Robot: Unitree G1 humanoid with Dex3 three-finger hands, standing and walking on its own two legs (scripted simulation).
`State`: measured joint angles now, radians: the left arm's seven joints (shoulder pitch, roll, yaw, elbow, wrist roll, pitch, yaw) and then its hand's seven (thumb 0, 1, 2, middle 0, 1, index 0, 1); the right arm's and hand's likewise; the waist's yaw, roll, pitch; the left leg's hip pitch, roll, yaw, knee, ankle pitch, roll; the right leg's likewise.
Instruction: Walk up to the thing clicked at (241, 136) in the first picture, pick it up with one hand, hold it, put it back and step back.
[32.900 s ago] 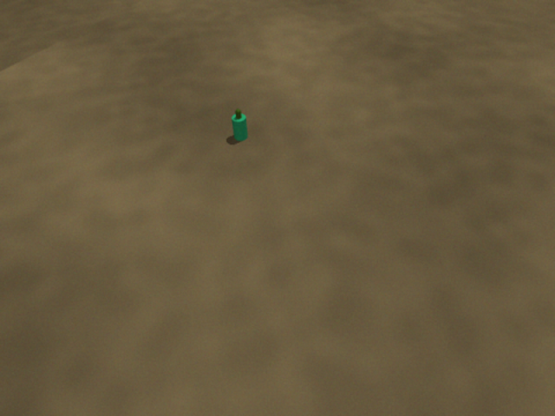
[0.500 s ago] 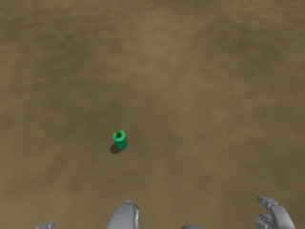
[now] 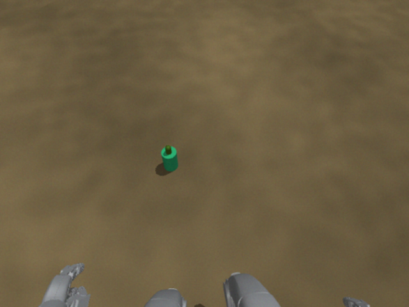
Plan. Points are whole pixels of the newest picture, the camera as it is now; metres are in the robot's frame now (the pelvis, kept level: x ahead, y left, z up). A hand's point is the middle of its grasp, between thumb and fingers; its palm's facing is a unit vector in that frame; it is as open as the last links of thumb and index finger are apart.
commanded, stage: step back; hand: left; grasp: from the side
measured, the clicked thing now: (169, 156) +0.84 +0.21 -0.67
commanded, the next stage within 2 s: stand in 1.36 s
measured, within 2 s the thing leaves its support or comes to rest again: neither
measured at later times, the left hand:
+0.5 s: hand out of the picture -0.10 +0.27 -0.14, palm faces +0.04 -0.89 -0.45, open 7.3 cm
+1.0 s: hand out of the picture -0.13 +0.26 -0.15, palm faces +0.06 -0.93 -0.37, open 7.3 cm
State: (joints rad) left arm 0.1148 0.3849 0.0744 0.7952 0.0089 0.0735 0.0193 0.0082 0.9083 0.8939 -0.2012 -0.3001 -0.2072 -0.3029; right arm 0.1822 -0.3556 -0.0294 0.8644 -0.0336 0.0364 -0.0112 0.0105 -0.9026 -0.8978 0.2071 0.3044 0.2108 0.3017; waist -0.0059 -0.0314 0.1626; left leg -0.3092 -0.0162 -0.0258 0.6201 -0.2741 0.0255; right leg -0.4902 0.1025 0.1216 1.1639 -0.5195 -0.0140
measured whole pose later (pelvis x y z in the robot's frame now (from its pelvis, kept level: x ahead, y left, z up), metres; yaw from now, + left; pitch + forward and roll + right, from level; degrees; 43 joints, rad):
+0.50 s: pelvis -0.15 -0.02 -0.01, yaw +2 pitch -3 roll +1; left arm 0.22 0.40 0.07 0.89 0.05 0.01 0.01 0.01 0.90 0.89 -0.20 -0.30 -0.21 -0.30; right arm 0.21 -0.39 -0.06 0.96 -0.03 0.04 0.01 0.01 -0.91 -0.90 0.20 0.30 0.21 0.30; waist 0.03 0.00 0.10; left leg -0.25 -0.04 -0.04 0.63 -0.37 0.00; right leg -0.32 -0.06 -0.02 0.71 -0.35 0.00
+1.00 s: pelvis -0.15 -0.01 +0.00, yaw +3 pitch -2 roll +1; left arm 0.24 0.37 0.05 0.99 0.03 -0.02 -0.01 0.01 0.90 0.89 -0.20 -0.30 -0.21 -0.30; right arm 0.19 -0.39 -0.07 1.01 -0.04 -0.01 0.01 0.01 -0.91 -0.90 0.20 0.30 0.21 0.30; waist 0.04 0.00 0.08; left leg -0.28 0.00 -0.01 0.54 -0.22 -0.01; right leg -0.23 -0.05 -0.03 0.60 -0.33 0.01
